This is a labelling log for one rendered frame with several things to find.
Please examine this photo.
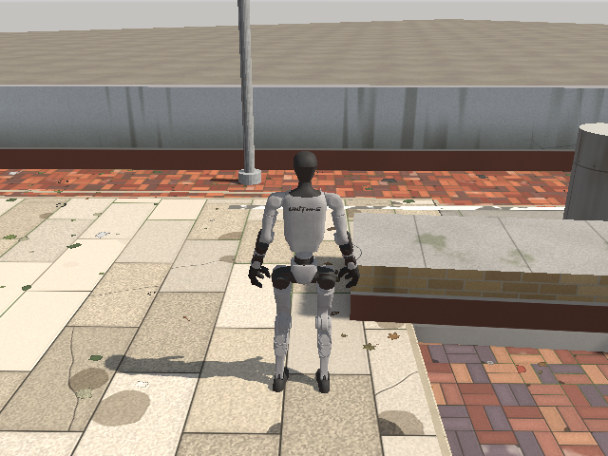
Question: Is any robot right foot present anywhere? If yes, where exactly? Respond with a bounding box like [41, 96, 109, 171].
[316, 369, 330, 393]

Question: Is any robot left shin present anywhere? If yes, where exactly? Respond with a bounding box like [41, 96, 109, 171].
[274, 315, 290, 379]

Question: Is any robot right hand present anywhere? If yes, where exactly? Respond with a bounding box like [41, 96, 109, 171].
[338, 266, 360, 288]

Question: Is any left robot upper arm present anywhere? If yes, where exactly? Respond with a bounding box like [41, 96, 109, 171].
[259, 192, 285, 244]

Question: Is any right robot upper arm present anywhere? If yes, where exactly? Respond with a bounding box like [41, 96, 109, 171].
[325, 192, 349, 245]

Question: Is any robot left hand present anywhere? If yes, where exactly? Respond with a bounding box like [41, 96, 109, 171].
[248, 266, 270, 288]

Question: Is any right robot forearm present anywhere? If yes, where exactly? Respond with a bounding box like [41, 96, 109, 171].
[339, 231, 357, 270]

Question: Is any left robot forearm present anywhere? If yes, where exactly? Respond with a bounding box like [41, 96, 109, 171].
[251, 229, 269, 269]

